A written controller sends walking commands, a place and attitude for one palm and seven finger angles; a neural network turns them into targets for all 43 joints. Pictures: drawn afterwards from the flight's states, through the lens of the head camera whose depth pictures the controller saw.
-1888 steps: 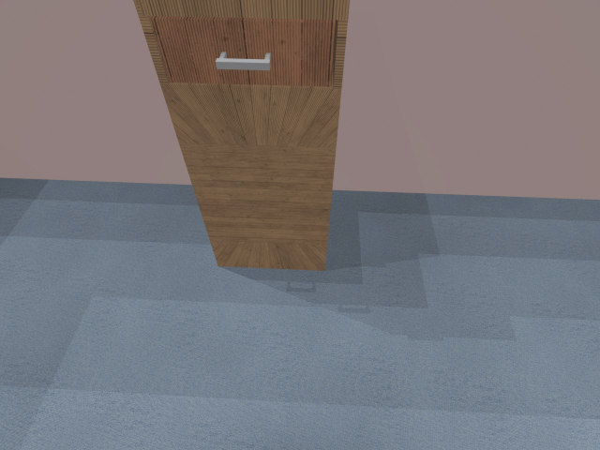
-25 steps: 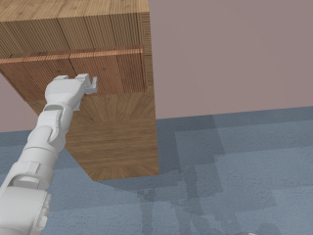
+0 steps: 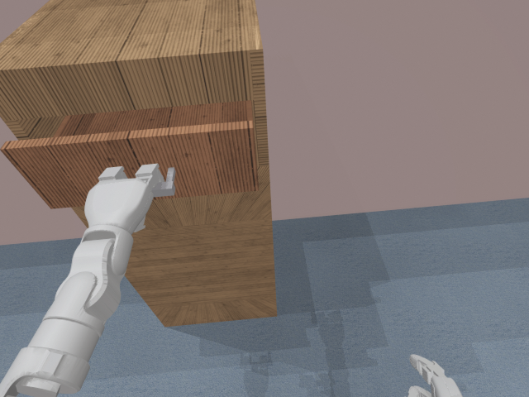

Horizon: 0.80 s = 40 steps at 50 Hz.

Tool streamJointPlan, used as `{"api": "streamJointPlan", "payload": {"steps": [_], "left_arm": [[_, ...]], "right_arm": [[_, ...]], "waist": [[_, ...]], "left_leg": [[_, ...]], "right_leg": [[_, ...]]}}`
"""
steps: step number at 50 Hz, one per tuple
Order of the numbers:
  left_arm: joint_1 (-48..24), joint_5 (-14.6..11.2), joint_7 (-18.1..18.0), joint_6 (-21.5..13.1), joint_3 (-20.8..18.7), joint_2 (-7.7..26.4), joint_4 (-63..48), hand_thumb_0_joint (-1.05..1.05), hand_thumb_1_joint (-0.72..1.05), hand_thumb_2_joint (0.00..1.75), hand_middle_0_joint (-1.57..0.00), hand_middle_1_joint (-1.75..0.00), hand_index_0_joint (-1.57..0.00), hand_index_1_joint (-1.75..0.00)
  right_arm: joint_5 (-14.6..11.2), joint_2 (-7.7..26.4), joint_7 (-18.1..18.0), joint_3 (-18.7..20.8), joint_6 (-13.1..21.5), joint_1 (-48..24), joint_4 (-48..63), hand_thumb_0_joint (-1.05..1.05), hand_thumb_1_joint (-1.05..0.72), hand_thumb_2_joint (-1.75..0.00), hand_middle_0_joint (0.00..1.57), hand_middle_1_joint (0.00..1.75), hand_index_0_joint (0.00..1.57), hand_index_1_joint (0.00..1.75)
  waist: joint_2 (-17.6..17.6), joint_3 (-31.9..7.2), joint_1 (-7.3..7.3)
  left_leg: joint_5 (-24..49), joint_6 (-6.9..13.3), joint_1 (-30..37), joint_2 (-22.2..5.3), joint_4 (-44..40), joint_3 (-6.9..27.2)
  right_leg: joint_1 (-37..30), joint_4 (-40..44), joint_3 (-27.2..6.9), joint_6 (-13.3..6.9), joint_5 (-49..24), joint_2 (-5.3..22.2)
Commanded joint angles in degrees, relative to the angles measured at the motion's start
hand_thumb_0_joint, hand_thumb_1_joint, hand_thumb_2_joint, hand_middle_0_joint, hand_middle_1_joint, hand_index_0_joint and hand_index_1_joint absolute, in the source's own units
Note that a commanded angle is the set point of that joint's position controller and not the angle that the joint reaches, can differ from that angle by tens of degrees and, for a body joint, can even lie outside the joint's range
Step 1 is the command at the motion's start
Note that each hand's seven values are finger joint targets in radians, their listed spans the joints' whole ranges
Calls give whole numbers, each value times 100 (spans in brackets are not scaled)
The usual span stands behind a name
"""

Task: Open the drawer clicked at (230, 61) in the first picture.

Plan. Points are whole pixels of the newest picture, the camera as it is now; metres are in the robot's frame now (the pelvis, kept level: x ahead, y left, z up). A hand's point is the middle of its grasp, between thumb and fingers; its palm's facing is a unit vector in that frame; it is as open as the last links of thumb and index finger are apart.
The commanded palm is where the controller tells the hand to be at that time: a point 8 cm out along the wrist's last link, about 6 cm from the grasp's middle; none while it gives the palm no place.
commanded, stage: pull the drawer open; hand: left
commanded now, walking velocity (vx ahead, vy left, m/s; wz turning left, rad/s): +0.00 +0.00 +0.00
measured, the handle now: (139, 183) +0.42 +0.23 +0.11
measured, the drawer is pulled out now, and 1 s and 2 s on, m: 0.07 0.16 0.29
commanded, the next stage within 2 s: none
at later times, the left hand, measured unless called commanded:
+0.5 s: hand (134, 220) +0.36 +0.23 +0.08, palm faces -0.01 -0.02 -1.00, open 5.5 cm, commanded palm +0.31 +0.22 +0.14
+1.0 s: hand (125, 273) +0.27 +0.21 +0.08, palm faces +0.05 -0.11 -0.99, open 5.6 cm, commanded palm +0.22 +0.22 +0.14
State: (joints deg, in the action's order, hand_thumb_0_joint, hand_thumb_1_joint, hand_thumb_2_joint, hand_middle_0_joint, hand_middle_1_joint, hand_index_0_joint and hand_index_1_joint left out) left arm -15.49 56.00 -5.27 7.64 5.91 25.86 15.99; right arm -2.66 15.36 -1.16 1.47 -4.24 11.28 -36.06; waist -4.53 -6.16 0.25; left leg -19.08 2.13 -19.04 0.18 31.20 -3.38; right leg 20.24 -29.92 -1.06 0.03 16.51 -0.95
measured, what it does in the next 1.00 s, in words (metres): stands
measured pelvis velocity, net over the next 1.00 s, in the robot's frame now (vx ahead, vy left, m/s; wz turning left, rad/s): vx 0.01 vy -0.01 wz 0.01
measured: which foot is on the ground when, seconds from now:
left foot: down 0.00-1.00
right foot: down 0.00-1.00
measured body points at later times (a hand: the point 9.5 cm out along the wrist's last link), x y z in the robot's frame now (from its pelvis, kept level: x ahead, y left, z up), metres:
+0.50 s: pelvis -0.01 -0.02 +0.00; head +0.01 -0.04 +0.45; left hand +0.36 +0.23 +0.14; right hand +0.14 -0.25 -0.12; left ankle -0.04 +0.09 -0.73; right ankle -0.02 -0.12 -0.73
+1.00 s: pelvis +0.01 -0.01 +0.00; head +0.01 -0.05 +0.45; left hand +0.26 +0.22 +0.14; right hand +0.24 -0.22 -0.08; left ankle -0.04 +0.09 -0.73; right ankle -0.02 -0.12 -0.73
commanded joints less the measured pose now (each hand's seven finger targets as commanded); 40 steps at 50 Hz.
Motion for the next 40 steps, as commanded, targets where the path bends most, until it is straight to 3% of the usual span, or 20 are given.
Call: {"api": "streamJointPlan", "payload": {"steps": [1,2,3,5,6,10,12,14,18,19,22,23,25,27,28,29,32,33,34,40], "left_arm": [[-2744,101,-235,119,-616,1234,-683,0,90,90,-40,-135,-40,-135],[-2905,150,-230,115,-675,1388,-813,0,90,90,-40,-135,-40,-135],[-3043,212,-211,127,-549,1295,-754,0,90,90,-40,-135,-40,-135],[-3203,201,-140,116,-276,985,-736,0,90,90,-40,-135,-40,-135],[-3267,187,-121,95,-328,1042,-729,0,90,90,-40,-135,-40,-135],[-3270,112,-1,-12,-248,937,-346,0,90,90,-40,-135,-40,-135],[-3314,111,32,-99,-441,1194,-211,0,90,90,-40,-135,-40,-135],[-3364,105,42,-193,-408,1127,-66,0,90,90,-40,-135,-40,-135],[-3513,125,38,-391,-458,1241,26,0,90,90,-40,-135,-40,-135],[-3165,92,41,-406,-439,1115,104,0,90,90,-40,-135,-40,-135],[-2462,30,26,-499,-707,1295,-254,0,90,90,-40,-135,-40,-135],[-2235,-14,38,-504,-538,1079,-391,0,90,90,-40,-135,-40,-135],[-1784,-101,19,-539,-569,1008,-750,0,90,90,-40,-135,-40,-135],[-1179,-169,-27,-526,-825,1197,-1111,0,90,90,-40,-135,-40,-135],[-771,-204,-41,-494,-776,1056,-1329,0,90,90,-40,-135,-40,-135],[-568,-258,-45,-470,-675,894,-1612,0,90,90,-40,-135,-40,-135],[70,-317,-124,-345,-978,1147,-2125,0,90,90,-40,-135,-40,-135],[293,-327,-137,-288,-879,1005,-2341,0,90,90,-40,-135,-40,-135],[501,-331,-166,-223,-974,1057,-2356,0,90,90,-40,-135,-40,-135],[1202,-260,-242,122,-969,977,-3022,0,90,90,-40,-135,-40,-135]], "right_arm": [[12,665,-106,176,231,-463,542,0,-90,-90,20,30,20,30],[32,688,-131,185,207,-481,529,0,-90,-90,20,30,20,30],[48,636,-148,172,201,-475,501,0,-90,-90,20,30,20,30],[50,583,-149,152,164,-493,482,0,-90,-90,20,30,20,30],[63,583,-158,152,151,-516,476,0,-90,-90,20,30,20,30],[78,559,-218,92,104,-581,499,0,-90,-90,20,30,20,30],[89,605,-253,80,72,-577,480,0,-90,-90,20,30,20,30],[84,540,-270,56,87,-606,496,0,-90,-90,20,30,20,30],[92,549,-291,57,104,-551,502,0,-90,-90,20,30,20,30],[84,524,-286,68,107,-548,530,0,-90,-90,20,30,20,30],[101,563,-241,118,103,-578,654,0,-90,-90,20,30,20,30],[96,522,-221,105,117,-618,723,0,-90,-90,20,30,20,30],[82,530,-183,138,137,-664,802,0,-90,-90,20,30,20,30],[90,571,-135,163,162,-721,877,0,-90,-90,20,30,20,30],[79,532,-107,154,183,-783,941,0,-90,-90,20,30,20,30],[69,531,-82,163,204,-820,976,0,-90,-90,20,30,20,30],[73,603,-38,174,248,-921,1015,0,-90,-90,20,30,20,30],[71,553,-21,155,279,-996,1067,0,-90,-90,20,30,20,30],[73,561,-14,157,293,-998,1038,0,-90,-90,20,30,20,30],[79,532,49,94,326,-1174,1027,0,-90,-90,20,30,20,30]], "waist": [[201,-1248,10],[100,-1519,57],[42,-1755,69],[104,-1901,31],[131,-1965,50],[400,-1770,41],[471,-1738,64],[541,-1587,42],[459,-1624,57],[466,-1576,110],[377,-1802,286],[369,-1810,295],[332,-1794,346],[368,-1871,431],[396,-1790,468],[438,-1751,435],[433,-1611,483],[306,-1559,504],[430,-1405,482],[307,-1186,503]], "left_leg": [[3165,-100,880,-23,-150,283],[3353,-112,1020,-11,-129,261],[3546,-117,1119,12,-50,263],[3713,-144,1207,22,17,290],[3754,-147,1234,21,34,288],[3154,-94,973,88,-10,261],[2900,-96,867,105,-39,253],[2662,-55,730,132,-35,232],[2413,-38,577,154,-32,212],[2380,-33,545,159,-40,207],[2559,-41,562,161,-67,189],[2520,-25,528,161,-77,177],[2571,-23,550,141,-106,181],[2718,-34,563,121,-132,193],[2824,-14,554,116,-133,187],[2880,-13,598,106,-129,191],[2953,-35,613,71,-179,195],[2951,-25,639,76,-179,184],[2918,-27,613,70,-184,174],[3140,-68,781,45,-252,199]], "right_leg": [[-406,72,287,-209,-1984,-195],[-579,75,261,-232,-2107,-175],[-603,13,248,-225,-2244,-150],[-596,-11,261,-222,-2379,-144],[-641,-24,262,-221,-2448,-136],[-695,15,262,-208,-2330,-94],[-792,39,239,-221,-2253,-76],[-762,47,229,-206,-2243,-61],[-802,52,164,-191,-2154,-28],[-833,48,168,-200,-2137,-37],[-1133,34,127,-214,-2304,-37],[-1156,17,135,-195,-2316,-21],[-1175,14,129,-195,-2330,-44],[-1379,0,114,-201,-2442,-36],[-1377,-28,117,-189,-2555,-37],[-1332,-28,129,-170,-2599,-45],[-1390,-2,132,-174,-2584,-49],[-1342,-8,126,-162,-2586,-44],[-1306,12,137,-152,-2601,-59],[-1216,74,186,-153,-2484,-111]]}}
